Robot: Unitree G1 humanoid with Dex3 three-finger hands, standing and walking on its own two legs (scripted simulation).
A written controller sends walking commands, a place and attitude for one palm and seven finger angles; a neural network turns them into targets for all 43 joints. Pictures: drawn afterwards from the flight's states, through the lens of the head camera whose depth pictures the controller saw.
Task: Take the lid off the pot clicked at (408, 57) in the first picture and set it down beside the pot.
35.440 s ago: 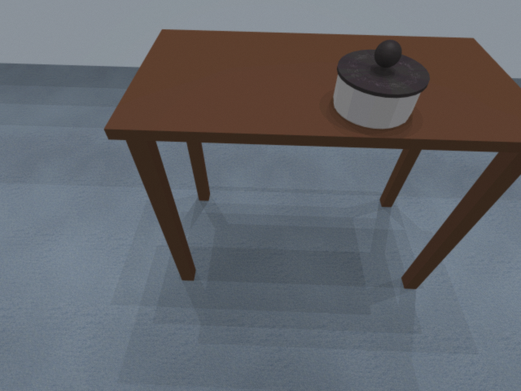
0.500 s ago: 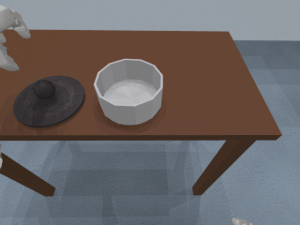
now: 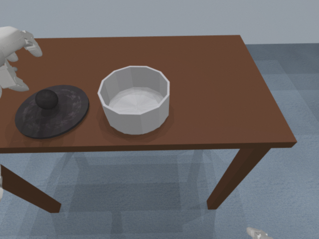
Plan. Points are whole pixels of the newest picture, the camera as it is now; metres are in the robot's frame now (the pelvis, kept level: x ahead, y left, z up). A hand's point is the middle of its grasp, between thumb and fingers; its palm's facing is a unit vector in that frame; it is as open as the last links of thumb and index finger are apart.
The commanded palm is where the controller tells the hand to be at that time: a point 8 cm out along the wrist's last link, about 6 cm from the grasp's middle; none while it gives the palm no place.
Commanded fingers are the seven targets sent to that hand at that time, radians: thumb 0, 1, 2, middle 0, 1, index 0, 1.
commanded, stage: draw the hand back to the body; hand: left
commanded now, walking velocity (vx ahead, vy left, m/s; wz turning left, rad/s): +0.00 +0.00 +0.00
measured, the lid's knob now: (47, 99) +0.45 +0.32 +0.09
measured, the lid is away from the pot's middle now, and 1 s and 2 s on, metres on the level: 0.24 0.24 0.24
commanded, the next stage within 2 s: step back with the hand held close in 1.90 s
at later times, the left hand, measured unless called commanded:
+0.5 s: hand (26, 56) +0.37 +0.24 +0.28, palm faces +0.47 -0.85 -0.22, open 10.6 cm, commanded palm +0.31 +0.28 +0.29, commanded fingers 0.00 0.24 0.88 -0.37 -0.53 -0.37 -0.53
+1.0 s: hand (39, 86) +0.31 +0.20 +0.27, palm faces +0.54 -0.80 -0.25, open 8.3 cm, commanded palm +0.25 +0.23 +0.28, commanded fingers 0.00 0.87 0.90 -0.21 -0.31 -0.21 -0.31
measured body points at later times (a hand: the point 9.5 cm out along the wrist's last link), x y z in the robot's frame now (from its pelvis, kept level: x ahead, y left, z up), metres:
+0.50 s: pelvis +0.01 -0.04 +0.01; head +0.01 -0.04 +0.46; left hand +0.34 +0.28 +0.29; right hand +0.17 -0.28 -0.08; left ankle +0.04 +0.05 -0.74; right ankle -0.04 -0.14 -0.74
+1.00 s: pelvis +0.02 -0.09 +0.00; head +0.01 -0.12 +0.45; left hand +0.27 +0.24 +0.28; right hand +0.21 -0.34 -0.09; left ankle +0.04 +0.04 -0.74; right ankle -0.04 -0.14 -0.74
